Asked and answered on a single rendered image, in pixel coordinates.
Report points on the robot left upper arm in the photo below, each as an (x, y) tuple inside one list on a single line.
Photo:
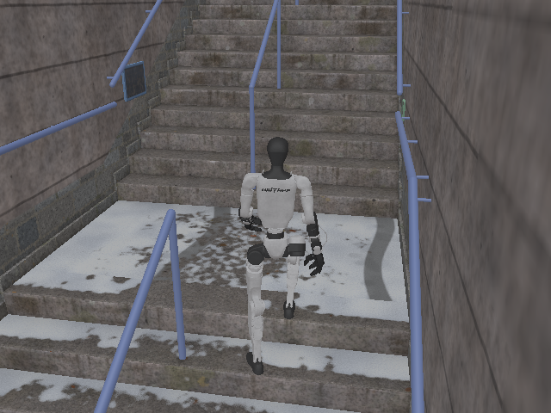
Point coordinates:
[(249, 182)]

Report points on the robot left forearm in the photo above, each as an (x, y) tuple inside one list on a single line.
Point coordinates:
[(246, 221)]

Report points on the robot right hand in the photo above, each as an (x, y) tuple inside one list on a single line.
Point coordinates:
[(318, 263)]

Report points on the robot right upper arm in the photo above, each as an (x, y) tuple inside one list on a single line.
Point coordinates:
[(306, 197)]

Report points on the robot right forearm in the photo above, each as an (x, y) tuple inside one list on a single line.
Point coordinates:
[(314, 237)]

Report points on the robot right shin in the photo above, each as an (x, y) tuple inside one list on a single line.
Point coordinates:
[(292, 278)]

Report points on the robot torso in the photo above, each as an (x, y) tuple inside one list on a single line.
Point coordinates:
[(275, 208)]

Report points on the robot left hand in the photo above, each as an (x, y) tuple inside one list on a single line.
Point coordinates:
[(256, 221)]

